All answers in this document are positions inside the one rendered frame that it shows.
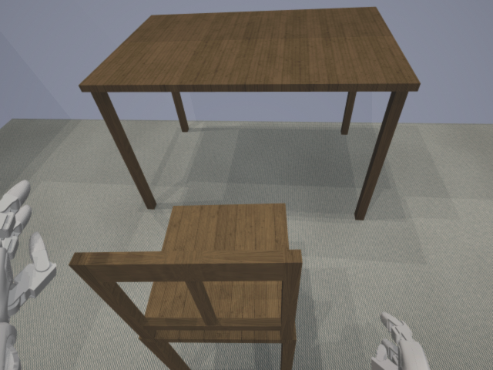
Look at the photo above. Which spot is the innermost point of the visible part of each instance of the left robot forearm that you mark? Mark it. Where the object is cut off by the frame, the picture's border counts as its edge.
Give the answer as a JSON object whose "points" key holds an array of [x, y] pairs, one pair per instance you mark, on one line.
{"points": [[9, 359]]}

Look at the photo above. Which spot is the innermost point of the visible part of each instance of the chair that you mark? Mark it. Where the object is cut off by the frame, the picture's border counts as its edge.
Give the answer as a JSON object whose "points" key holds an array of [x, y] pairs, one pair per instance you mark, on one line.
{"points": [[225, 275]]}

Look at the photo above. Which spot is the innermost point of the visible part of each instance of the left robot hand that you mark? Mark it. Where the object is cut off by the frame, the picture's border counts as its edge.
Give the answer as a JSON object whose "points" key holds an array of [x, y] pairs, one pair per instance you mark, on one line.
{"points": [[34, 277]]}

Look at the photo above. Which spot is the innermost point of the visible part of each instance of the right robot hand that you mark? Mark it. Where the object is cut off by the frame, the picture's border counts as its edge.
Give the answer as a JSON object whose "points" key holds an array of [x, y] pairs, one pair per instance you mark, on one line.
{"points": [[409, 355]]}

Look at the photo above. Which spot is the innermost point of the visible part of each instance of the table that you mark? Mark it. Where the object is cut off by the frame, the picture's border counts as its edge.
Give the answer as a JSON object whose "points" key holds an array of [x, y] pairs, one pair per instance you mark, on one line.
{"points": [[306, 50]]}

